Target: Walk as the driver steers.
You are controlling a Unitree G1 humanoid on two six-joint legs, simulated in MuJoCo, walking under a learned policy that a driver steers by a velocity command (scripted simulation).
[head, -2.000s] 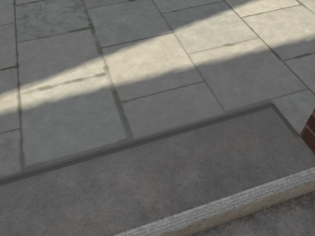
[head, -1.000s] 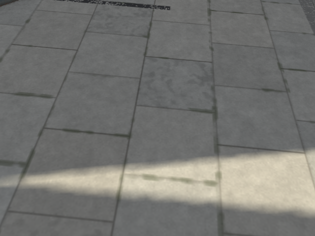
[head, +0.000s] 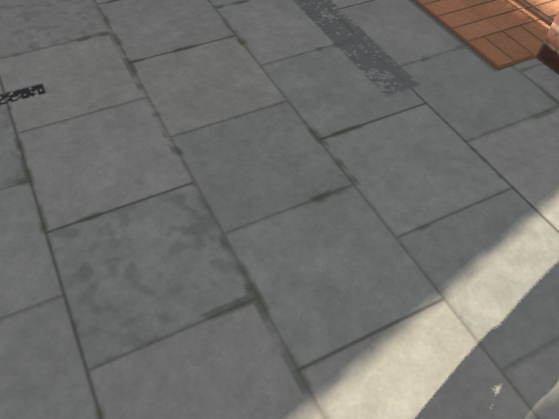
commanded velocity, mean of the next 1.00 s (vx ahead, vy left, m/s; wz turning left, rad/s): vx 0.17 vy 0.00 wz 0.13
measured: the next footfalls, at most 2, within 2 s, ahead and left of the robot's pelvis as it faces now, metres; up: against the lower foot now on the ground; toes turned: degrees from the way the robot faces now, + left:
right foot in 0.14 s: +0.15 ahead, -0.11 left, +0.00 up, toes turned -7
left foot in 0.52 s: +0.09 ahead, +0.07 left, +0.00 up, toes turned -3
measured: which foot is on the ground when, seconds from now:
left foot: down 0.00-0.14, up 0.16-0.50, down 0.52-0.88, up 0.90-1.00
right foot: up 0.00-0.12, down 0.14-0.52, up 0.54-0.86, down 0.88-1.00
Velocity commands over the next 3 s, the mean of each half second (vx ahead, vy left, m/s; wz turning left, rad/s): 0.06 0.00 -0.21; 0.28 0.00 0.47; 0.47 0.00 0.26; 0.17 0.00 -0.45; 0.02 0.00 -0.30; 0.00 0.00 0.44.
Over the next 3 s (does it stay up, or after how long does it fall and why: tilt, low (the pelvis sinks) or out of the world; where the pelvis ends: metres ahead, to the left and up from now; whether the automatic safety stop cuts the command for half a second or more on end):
stays up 0.53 0.12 0.00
